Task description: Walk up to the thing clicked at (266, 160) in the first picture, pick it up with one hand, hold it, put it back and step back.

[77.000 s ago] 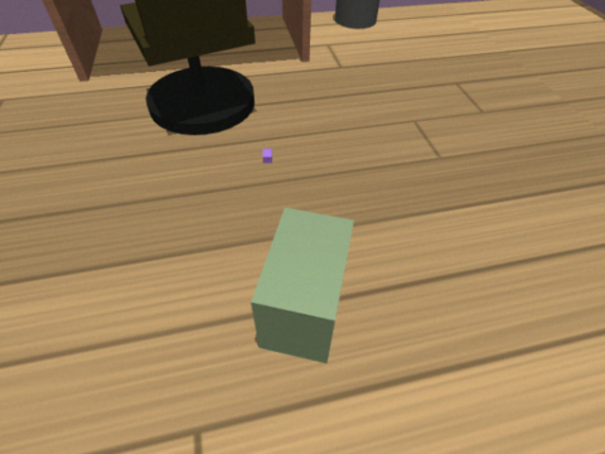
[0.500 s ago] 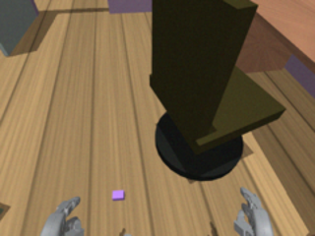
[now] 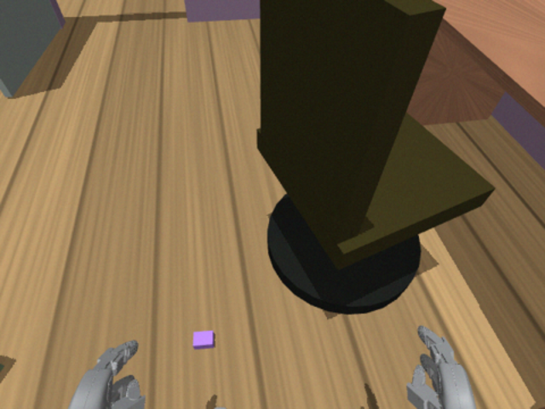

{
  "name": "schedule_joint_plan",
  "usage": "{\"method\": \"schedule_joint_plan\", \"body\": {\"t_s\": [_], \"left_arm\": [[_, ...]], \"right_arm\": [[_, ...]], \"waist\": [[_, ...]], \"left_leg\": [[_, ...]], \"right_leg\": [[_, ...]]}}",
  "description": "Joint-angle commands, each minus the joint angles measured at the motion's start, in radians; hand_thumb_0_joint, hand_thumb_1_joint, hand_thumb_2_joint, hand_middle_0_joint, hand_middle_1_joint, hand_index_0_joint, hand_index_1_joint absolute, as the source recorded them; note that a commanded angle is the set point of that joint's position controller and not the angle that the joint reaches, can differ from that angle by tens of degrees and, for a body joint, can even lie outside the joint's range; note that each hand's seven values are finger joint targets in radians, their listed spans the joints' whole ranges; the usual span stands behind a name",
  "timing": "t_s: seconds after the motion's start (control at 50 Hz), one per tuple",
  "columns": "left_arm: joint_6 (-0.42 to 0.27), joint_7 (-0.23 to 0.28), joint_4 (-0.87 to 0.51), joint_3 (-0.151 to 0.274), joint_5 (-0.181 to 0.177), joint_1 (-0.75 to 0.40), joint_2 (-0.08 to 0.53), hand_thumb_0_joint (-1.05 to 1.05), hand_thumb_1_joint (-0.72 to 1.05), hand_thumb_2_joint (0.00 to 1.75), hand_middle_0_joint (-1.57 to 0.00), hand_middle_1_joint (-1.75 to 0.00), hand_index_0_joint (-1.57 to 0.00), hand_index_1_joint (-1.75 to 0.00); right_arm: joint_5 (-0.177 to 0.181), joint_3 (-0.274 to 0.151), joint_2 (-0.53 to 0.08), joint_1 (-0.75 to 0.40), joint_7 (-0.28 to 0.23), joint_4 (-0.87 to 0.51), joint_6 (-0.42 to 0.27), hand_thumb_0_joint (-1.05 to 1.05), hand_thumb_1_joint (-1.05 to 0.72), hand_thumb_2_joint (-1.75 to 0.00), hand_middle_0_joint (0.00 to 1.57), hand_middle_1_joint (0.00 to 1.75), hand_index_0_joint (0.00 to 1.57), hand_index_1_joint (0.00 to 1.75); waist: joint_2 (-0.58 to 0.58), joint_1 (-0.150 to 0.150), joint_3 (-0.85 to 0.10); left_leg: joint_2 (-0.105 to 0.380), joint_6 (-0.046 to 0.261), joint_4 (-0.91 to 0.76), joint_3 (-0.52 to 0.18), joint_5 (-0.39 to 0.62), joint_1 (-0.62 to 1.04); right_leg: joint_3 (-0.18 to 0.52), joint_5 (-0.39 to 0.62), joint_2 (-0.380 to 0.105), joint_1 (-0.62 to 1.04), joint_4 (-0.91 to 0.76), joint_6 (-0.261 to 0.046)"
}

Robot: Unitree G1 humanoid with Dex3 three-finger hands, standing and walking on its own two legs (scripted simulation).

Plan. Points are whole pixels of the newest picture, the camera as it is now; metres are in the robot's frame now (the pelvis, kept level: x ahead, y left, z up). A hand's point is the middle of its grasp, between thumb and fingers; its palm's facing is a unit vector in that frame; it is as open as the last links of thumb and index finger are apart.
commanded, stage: home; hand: left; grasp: from above
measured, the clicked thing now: (203, 339) +0.45 +0.21 -0.69
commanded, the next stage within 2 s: stand in 0.18 s
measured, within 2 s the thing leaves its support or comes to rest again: neither
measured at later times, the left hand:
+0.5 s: hand out of the picture +0.13 +0.23 -0.10, palm faces +0.02 -0.94 -0.34, open 7.4 cm
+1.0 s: hand out of the picture +0.02 +0.24 -0.10, palm faces +0.03 -0.95 -0.32, open 7.4 cm
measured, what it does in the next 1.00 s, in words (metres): rises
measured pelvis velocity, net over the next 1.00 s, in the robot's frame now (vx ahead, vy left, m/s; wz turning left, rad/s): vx -0.02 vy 0.01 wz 0.00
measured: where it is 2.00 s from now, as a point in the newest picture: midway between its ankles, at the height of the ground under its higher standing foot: outside the picture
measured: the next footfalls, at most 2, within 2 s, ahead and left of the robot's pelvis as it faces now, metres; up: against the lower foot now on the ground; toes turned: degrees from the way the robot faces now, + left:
none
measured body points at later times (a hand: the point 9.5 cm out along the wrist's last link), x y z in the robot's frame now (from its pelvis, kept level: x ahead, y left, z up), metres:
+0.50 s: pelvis -0.01 +0.00 +0.03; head +0.02 +0.01 +0.48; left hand +0.12 +0.28 -0.07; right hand +0.12 -0.26 -0.09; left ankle +0.00 +0.12 -0.68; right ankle -0.02 -0.13 -0.68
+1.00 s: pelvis -0.02 +0.01 +0.06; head -0.02 +0.01 +0.51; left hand +0.02 +0.29 -0.08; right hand +0.04 -0.27 -0.08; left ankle +0.00 +0.12 -0.68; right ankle -0.02 -0.13 -0.68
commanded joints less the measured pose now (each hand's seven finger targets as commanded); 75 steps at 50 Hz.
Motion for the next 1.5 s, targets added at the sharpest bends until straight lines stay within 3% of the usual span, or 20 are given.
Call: {"method": "schedule_joint_plan", "body": {"t_s": [0.0,0.14,0.18,0.24,0.26,0.28,0.3,0.32,0.34,0.4,0.52,0.6,0.68,0.78,0.88,1.1,1.22,1.32,1.38,1.48], "left_arm": [[-0.049,0.012,-0.184,0.066,0.002,-0.005,0.101,0.0,0.9,0.9,-0.2,-0.3,-0.2,-0.3],[-0.045,0.015,-0.173,0.076,0.009,0.004,0.11,0.0,0.9,0.9,-0.2,-0.3,-0.2,-0.3],[-0.049,0.011,-0.194,0.058,0.006,-0.017,0.1,0.0,0.9,0.9,-0.2,-0.3,-0.2,-0.3],[-0.045,0.013,-0.187,0.068,0.003,-0.006,0.107,0.0,0.9,0.9,-0.2,-0.3,-0.2,-0.3],[-0.255,0.052,0.164,0.057,0.128,-0.309,0.188,0.0,0.9,0.9,-0.2,-0.3,-0.2,-0.3],[-0.324,0.047,0.341,0.081,0.128,-0.22,0.202,0.0,0.9,0.9,-0.2,-0.3,-0.2,-0.3],[-0.357,0.039,0.377,0.077,0.123,-0.213,0.201,0.0,0.9,0.9,-0.2,-0.3,-0.2,-0.3],[-0.382,0.036,0.427,0.064,0.126,-0.211,0.214,0.0,0.9,0.9,-0.2,-0.3,-0.2,-0.3],[-0.396,0.031,0.469,0.061,0.122,-0.233,0.2,0.0,0.9,0.9,-0.2,-0.3,-0.2,-0.3],[-0.404,0.028,0.608,0.068,0.102,-0.278,0.189,0.0,0.9,0.9,-0.2,-0.3,-0.2,-0.3],[-0.446,0.03,0.819,0.067,0.101,-0.348,0.194,0.0,0.9,0.9,-0.2,-0.3,-0.2,-0.3],[-0.453,0.027,0.939,0.062,0.097,-0.332,0.193,0.0,0.9,0.9,-0.2,-0.3,-0.2,-0.3],[-0.462,0.026,1.032,0.058,0.092,-0.325,0.204,0.0,0.9,0.9,-0.2,-0.3,-0.2,-0.3],[-0.467,0.029,1.108,0.053,0.086,-0.341,0.218,0.0,0.9,0.9,-0.2,-0.3,-0.2,-0.3],[-0.461,0.026,1.17,0.048,0.091,-0.339,0.226,0.0,0.9,0.9,-0.2,-0.3,-0.2,-0.3],[-0.466,0.02,1.217,0.044,0.087,-0.371,0.244,0.0,0.9,0.9,-0.2,-0.3,-0.2,-0.3],[-0.472,0.02,1.232,0.039,0.082,-0.381,0.242,0.0,0.9,0.9,-0.2,-0.3,-0.2,-0.3],[-0.473,0.017,1.232,0.038,0.08,-0.398,0.259,0.0,0.9,0.9,-0.2,-0.3,-0.2,-0.3],[-0.468,0.015,1.239,0.036,0.082,-0.398,0.26,0.0,0.9,0.9,-0.2,-0.3,-0.2,-0.3],[-0.475,0.013,1.238,0.038,0.076,-0.407,0.27,0.0,0.9,0.9,-0.2,-0.3,-0.2,-0.3]], "right_arm": [[0.003,-0.056,-0.128,-0.054,-0.017,-0.158,-0.056,0.0,-0.9,-0.9,0.2,0.3,0.2,0.3],[0.001,-0.056,-0.125,-0.058,-0.015,-0.159,-0.051,0.0,-0.9,-0.9,0.2,0.3,0.2,0.3],[0.002,-0.056,-0.129,-0.059,-0.014,-0.161,-0.053,0.0,-0.9,-0.9,0.2,0.3,0.2,0.3],[0.004,-0.056,-0.128,-0.057,-0.016,-0.164,-0.052,0.0,-0.9,-0.9,0.2,0.3,0.2,0.3],[-0.117,-0.084,-0.221,-0.128,0.044,0.096,0.045,0.0,-0.9,-0.9,0.2,0.3,0.2,0.3],[-0.115,-0.101,-0.227,-0.124,0.068,0.108,0.079,0.0,-0.9,-0.9,0.2,0.3,0.2,0.3],[-0.121,-0.104,-0.239,-0.106,0.083,0.079,0.097,0.0,-0.9,-0.9,0.2,0.3,0.2,0.3],[-0.114,-0.105,-0.247,-0.115,0.098,0.099,0.105,0.0,-0.9,-0.9,0.2,0.3,0.2,0.3],[-0.088,-0.105,-0.227,-0.113,0.115,0.134,0.108,0.0,-0.9,-0.9,0.2,0.3,0.2,0.3],[-0.055,-0.109,-0.208,-0.149,0.142,0.18,0.121,0.0,-0.9,-0.9,0.2,0.3,0.2,0.3],[-0.058,-0.11,-0.205,-0.138,0.143,0.287,0.156,0.0,-0.9,-0.9,0.2,0.3,0.2,0.3],[-0.055,-0.11,-0.215,-0.158,0.141,0.341,0.169,0.0,-0.9,-0.9,0.2,0.3,0.2,0.3],[-0.046,-0.11,-0.225,-0.156,0.137,0.401,0.176,0.0,-0.9,-0.9,0.2,0.3,0.2,0.3],[-0.037,-0.109,-0.235,-0.135,0.133,0.458,0.18,0.0,-0.9,-0.9,0.2,0.3,0.2,0.3],[-0.036,-0.106,-0.24,-0.16,0.135,0.491,0.192,0.0,-0.9,-0.9,0.2,0.3,0.2,0.3],[-0.033,-0.097,-0.253,-0.156,0.141,0.53,0.192,0.0,-0.9,-0.9,0.2,0.3,0.2,0.3],[-0.03,-0.087,-0.254,-0.163,0.141,0.542,0.189,0.0,-0.9,-0.9,0.2,0.3,0.2,0.3],[-0.026,-0.081,-0.263,-0.166,0.144,0.547,0.187,0.0,-0.9,-0.9,0.2,0.3,0.2,0.3],[-0.027,-0.082,-0.27,-0.172,0.143,0.553,0.191,0.0,-0.9,-0.9,0.2,0.3,0.2,0.3],[-0.027,-0.077,-0.272,-0.17,0.144,0.56,0.185,0.0,-0.9,-0.9,0.2,0.3,0.2,0.3]], "waist": [[-0.023,0.0,-0.104],[0.003,0.005,-0.091],[0.013,0.002,-0.076],[-0.004,-0.003,-0.095],[-0.068,0.086,0.145],[-0.108,0.073,0.041],[-0.089,0.05,0.033],[-0.054,0.063,0.009],[-0.024,0.066,-0.031],[-0.032,0.086,-0.011],[-0.039,0.059,0.084],[-0.035,0.067,0.141],[-0.033,0.065,0.149],[-0.031,0.054,0.134],[-0.033,0.064,0.211],[-0.027,0.056,0.206],[-0.045,0.057,0.187],[-0.045,0.051,0.191],[-0.045,0.051,0.211],[-0.038,0.051,0.161]], "left_leg": [[-0.025,0.029,-0.135,0.029,0.317,0.134],[-0.023,0.026,-0.157,0.022,0.26,0.125],[-0.022,0.025,-0.167,0.017,0.239,0.122],[-0.023,0.028,-0.151,0.022,0.266,0.129],[0.014,0.073,-0.237,-0.004,0.454,0.133],[0.003,0.081,-0.229,0.029,0.484,0.217],[0.003,0.083,-0.236,-0.003,0.466,0.261],[0.008,0.086,-0.258,-0.023,0.485,0.297],[0.011,0.086,-0.28,-0.017,0.527,0.351],[0.02,0.086,-0.344,-0.043,0.48,0.386],[0.025,0.076,-0.453,-0.047,0.384,0.435],[0.04,0.067,-0.554,-0.068,0.299,0.437],[0.043,0.056,-0.599,-0.061,0.345,0.513],[0.054,0.049,-0.638,-0.047,0.465,0.582],[0.052,0.041,-0.715,-0.061,0.288,0.543],[0.061,0.036,-0.744,-0.063,0.288,0.545],[0.069,0.039,-0.721,-0.052,0.411,0.588],[0.07,0.034,-0.733,-0.049,0.416,0.583],[0.069,0.032,-0.744,-0.05,0.342,0.571],[0.077,0.033,-0.732,-0.043,0.443,0.597]], "right_leg": [[-0.013,0.312,0.01,0.05,-0.143,-0.008],[-0.019,0.248,0.014,0.035,-0.142,-0.013],[-0.022,0.225,0.016,0.024,-0.143,-0.015],[-0.018,0.256,0.015,0.032,-0.146,-0.012],[0.067,0.292,-0.065,0.222,-0.202,-0.052],[0.119,0.325,-0.08,0.261,-0.217,-0.088],[0.148,0.339,-0.075,0.213,-0.23,-0.102],[0.133,0.392,-0.082,0.275,-0.214,-0.094],[0.13,0.45,-0.09,0.305,-0.195,-0.082],[0.1,0.376,-0.079,0.318,-0.249,-0.052],[0.112,0.342,-0.096,0.34,-0.364,-0.044],[0.104,0.293,-0.093,0.396,-0.458,-0.04],[0.105,0.344,-0.108,0.446,-0.525,-0.037],[0.104,0.419,-0.117,0.51,-0.57,-0.028],[0.095,0.292,-0.107,0.496,-0.623,-0.024],[0.102,0.302,-0.116,0.527,-0.659,-0.019],[0.106,0.378,-0.13,0.536,-0.667,-0.019],[0.108,0.38,-0.13,0.541,-0.676,-0.018],[0.105,0.304,-0.124,0.517,-0.684,-0.021],[0.113,0.411,-0.133,0.555,-0.675,-0.024]]}}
